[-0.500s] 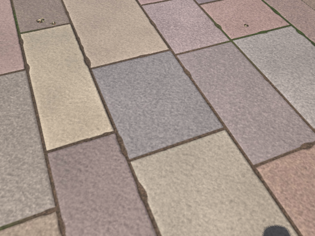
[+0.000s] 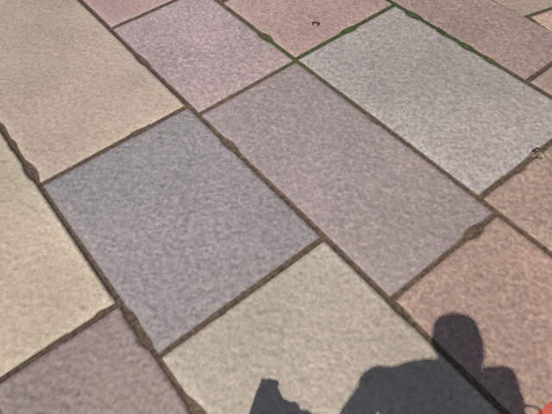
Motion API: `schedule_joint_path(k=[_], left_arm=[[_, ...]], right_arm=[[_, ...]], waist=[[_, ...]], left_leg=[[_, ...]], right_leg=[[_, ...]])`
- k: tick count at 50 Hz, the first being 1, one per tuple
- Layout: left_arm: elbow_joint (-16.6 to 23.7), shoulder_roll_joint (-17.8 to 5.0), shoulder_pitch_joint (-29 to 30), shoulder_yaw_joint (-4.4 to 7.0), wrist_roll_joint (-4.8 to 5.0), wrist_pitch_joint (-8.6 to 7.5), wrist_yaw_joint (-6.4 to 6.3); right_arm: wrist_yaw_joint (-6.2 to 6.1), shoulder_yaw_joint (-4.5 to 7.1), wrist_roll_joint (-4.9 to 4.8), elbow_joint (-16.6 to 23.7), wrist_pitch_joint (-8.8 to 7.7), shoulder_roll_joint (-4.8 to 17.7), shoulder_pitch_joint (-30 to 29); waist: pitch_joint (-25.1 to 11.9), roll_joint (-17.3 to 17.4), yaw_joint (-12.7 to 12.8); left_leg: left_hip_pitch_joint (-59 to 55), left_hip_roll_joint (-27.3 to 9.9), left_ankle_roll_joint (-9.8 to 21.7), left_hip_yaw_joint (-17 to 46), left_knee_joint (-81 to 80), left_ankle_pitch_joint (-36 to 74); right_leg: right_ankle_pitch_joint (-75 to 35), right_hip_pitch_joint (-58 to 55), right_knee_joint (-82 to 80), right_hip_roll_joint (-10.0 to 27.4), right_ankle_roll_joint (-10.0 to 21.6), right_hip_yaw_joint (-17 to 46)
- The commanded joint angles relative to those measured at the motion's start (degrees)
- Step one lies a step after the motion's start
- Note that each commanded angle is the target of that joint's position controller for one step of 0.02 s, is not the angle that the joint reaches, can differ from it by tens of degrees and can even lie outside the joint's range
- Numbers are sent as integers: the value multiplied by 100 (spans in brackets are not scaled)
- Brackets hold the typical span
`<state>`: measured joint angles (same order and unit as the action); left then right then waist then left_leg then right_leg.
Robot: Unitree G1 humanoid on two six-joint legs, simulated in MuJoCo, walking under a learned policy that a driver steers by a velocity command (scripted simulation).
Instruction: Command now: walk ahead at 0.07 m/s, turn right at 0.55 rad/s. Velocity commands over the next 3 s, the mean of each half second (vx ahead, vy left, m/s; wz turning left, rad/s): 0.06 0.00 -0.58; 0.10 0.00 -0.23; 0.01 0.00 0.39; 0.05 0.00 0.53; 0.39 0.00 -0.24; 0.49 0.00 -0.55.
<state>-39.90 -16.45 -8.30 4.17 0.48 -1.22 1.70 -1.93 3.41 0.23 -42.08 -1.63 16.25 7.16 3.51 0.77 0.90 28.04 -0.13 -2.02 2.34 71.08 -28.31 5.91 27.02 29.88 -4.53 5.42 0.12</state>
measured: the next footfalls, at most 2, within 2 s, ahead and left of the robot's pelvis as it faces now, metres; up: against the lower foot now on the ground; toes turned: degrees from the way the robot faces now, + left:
left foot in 0.34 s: +0.13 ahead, +0.16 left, +0.00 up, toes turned -18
right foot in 0.76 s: +0.10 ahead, -0.12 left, +0.00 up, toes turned -23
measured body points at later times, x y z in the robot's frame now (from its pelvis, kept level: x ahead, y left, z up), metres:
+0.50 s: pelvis +0.06 +0.06 +0.02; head +0.08 +0.08 +0.46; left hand +0.30 +0.29 -0.08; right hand +0.09 -0.25 -0.07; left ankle +0.09 +0.17 -0.73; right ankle +0.02 -0.07 -0.64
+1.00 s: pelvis +0.10 +0.00 +0.01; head +0.11 -0.02 +0.46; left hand +0.36 +0.13 -0.08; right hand +0.08 -0.29 -0.11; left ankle +0.15 +0.14 -0.70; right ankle +0.07 -0.10 -0.73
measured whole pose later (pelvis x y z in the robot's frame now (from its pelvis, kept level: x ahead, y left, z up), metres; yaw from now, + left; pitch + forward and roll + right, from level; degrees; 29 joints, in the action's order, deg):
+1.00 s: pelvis +0.10 +0.00 +0.01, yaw -24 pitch +1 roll -1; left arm -39.2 -11.0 -6.8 1.2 -1.3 -0.1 0.0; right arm -1.3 2.5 0.2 -44.2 0.5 15.9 13.1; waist 0.7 2.3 -1.4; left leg 20.7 -4.3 -5.3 1.1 42.9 -23.6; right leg 12.6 14.6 26.1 -2.2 2.1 -0.1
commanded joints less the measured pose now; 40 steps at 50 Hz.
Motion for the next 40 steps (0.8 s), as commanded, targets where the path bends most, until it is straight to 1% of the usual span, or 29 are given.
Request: schedule_joint_path(k=[1,2,4,7,10,13,15,16,17,18,19,20,21,22,23,24,25,26,28,30,31,32,34,35,36,37,38,39,40], left_arm=[[533,-704,80,191,-43,29,-107],[558,-767,52,217,-69,40,-142],[583,-886,-65,264,-53,69,-229],[678,-923,-23,284,-10,163,-337],[758,-921,17,288,-27,241,-372],[804,-897,-43,287,-32,300,-355],[848,-884,-1,281,6,343,-352],[879,-866,80,273,52,373,-363],[891,-747,-9,241,83,390,-379],[897,-412,-259,161,54,396,-365],[1148,-651,-46,254,92,301,-334],[997,-1097,-166,387,-13,249,-312],[856,-1119,-234,416,24,274,-287],[726,-921,-357,373,15,333,-289],[729,-798,-378,330,-5,356,-261],[753,-668,-326,285,19,340,-211],[828,-610,-174,254,57,308,-177],[906,-526,39,212,64,263,-163],[1004,-377,368,154,43,195,-168],[996,-207,346,78,4,142,-153],[989,-135,325,37,-15,129,-135],[983,-127,326,20,-21,126,-116],[978,-257,324,45,7,140,-88],[956,-292,267,57,29,145,-78],[894,-276,108,63,33,143,-69],[787,-286,-135,85,17,140,-72],[771,-426,-289,117,-16,141,-116],[826,-788,-611,168,-120,143,-199],[788,-872,-386,113,-214,159,-229]], right_arm=[[-84,184,51,320,107,550,464],[-102,158,49,305,117,454,510],[-146,130,46,317,123,384,431],[-158,123,24,360,139,387,225],[-111,131,-2,413,90,406,89],[-37,150,-47,431,-13,446,102],[27,176,-80,400,-75,464,277],[62,203,-85,330,-103,477,505],[70,278,-39,276,-110,669,706],[44,366,91,348,-70,1082,744],[73,428,301,354,-37,1344,577],[57,362,283,551,-66,1013,282],[17,292,179,601,-63,737,123],[-19,249,62,637,-57,623,85],[-57,224,-29,608,-61,597,174],[-90,204,-26,596,-63,609,327],[-103,212,4,580,-72,647,492],[-97,222,24,533,-90,682,725],[-84,217,61,461,-99,675,913],[-44,230,56,426,-94,744,801],[-10,248,33,415,-87,818,715],[28,270,-2,388,-79,896,692],[97,302,-79,304,-58,1009,801],[118,297,-123,278,-46,1013,786],[130,273,-177,266,-32,976,688],[136,220,-203,233,-30,853,669],[153,130,-143,137,-67,636,849],[176,-16,103,241,-123,266,901],[184,-143,165,315,-149,-19,1148]], waist=[[-1103,-462,-264],[-1139,-561,-263],[-1266,-591,-191],[-1272,-718,-89],[-1134,-910,-5],[-1120,-1021,68],[-1084,-1072,-27],[-1056,-1051,-189],[-1074,-854,-240],[-1134,309,-60],[-747,1885,30],[-762,1221,37],[-746,820,63],[-689,709,52],[-576,768,-33],[-511,744,-114],[-441,766,-227],[-399,753,-383],[-218,672,-534],[-291,748,-456],[-349,835,-414],[-382,924,-404],[-448,993,-425],[-479,985,-379],[-524,934,-236],[-618,830,-89],[-801,594,-21],[-1423,-316,-24],[-1548,-1532,-275]], left_leg=[[400,-144,-50,226,-483,463],[320,-91,-92,197,-762,513],[338,-25,-187,243,-1251,630],[299,8,-252,349,-1800,965],[105,82,-236,367,-2335,1024],[-189,176,-136,359,-2952,879],[-580,241,-6,285,-3703,1000],[-1036,245,88,185,-4411,1410],[-1657,-144,236,370,-4913,1741],[-2272,-1457,703,1477,-5221,2000],[-1837,-2245,1565,2823,-5554,2931],[-1823,-2289,1666,2610,-5544,2463],[-1845,-1896,1359,2034,-5532,1615],[-1992,-1547,1111,1654,-5571,935],[-2140,-1501,1079,1528,-5656,661],[-2167,-1425,1062,1317,-5763,529],[-2240,-1387,1058,1157,-5879,395],[-2363,-1380,1100,1115,-5958,295],[-2463,-1374,1230,906,-5946,1021],[-2339,-1334,1287,520,-5811,2011],[-2145,-1313,1297,328,-5753,2350],[-1977,-1306,1311,211,-5684,2579],[-1912,-1405,1360,250,-5480,2912],[-1926,-1451,1343,299,-5348,3032],[-1864,-1440,1249,289,-5149,3075],[-1706,-1354,1081,243,-4901,3037],[-1431,-1152,743,71,-4584,2873],[-827,-734,272,-366,-3513,1649],[-92,-421,-79,-386,-2933,-294]], right_leg=[[-1070,-1135,-1193,1352,945,1945],[-1183,-1075,-1187,1288,933,1864],[-1040,-1167,-1142,1273,916,1922],[253,-1099,-1184,1181,768,2144],[971,-970,-1215,1119,674,2418],[850,-1140,-1078,1139,636,2744],[591,-1187,-920,1085,556,2922],[523,-1048,-765,948,435,2885],[874,-673,-462,692,201,2701],[2166,110,839,90,-140,1893],[2976,1102,2033,-540,-424,909],[2560,1215,3089,-77,-577,1048],[2028,1294,3377,30,-623,924],[1642,1444,3627,94,-714,790],[1386,1716,3926,186,-786,706],[1242,1782,4056,268,-824,555],[1116,1871,3955,335,-859,394],[1041,1937,3723,382,-886,335],[1028,1834,3069,402,-956,374],[1079,1200,2249,470,-976,251],[1145,745,1844,504,-950,111],[1263,347,1522,493,-913,-42],[1304,-131,1007,419,-813,-202],[1104,-354,629,391,-729,-212],[670,-758,34,343,-608,-245],[164,-1375,-645,266,-463,-257],[-440,-2140,-986,488,-333,88],[-2402,-3251,-737,1574,-84,1259],[-3006,-3326,-622,2439,862,2144]])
